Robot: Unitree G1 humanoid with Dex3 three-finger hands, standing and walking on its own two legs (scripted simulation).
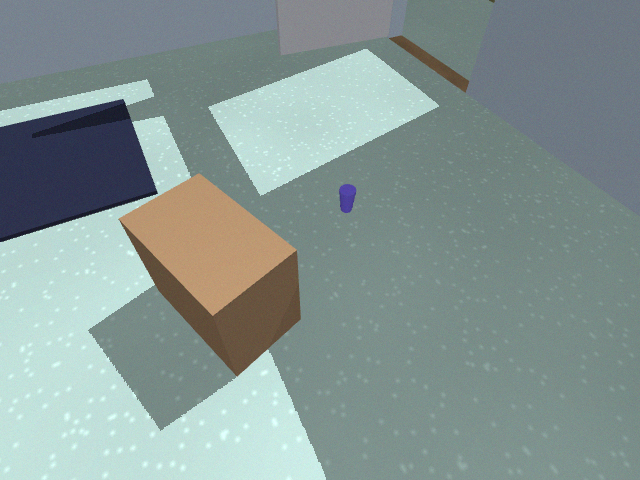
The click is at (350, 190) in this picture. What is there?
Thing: tapered cup
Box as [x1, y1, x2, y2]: [339, 184, 355, 212]
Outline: 344,184 339,189 340,206 342,211 348,212 352,207 355,188 352,185
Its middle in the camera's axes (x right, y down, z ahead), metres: +0.12 -0.16 +1.71
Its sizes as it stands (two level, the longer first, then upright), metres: 0.072 0.072 0.117
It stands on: the floor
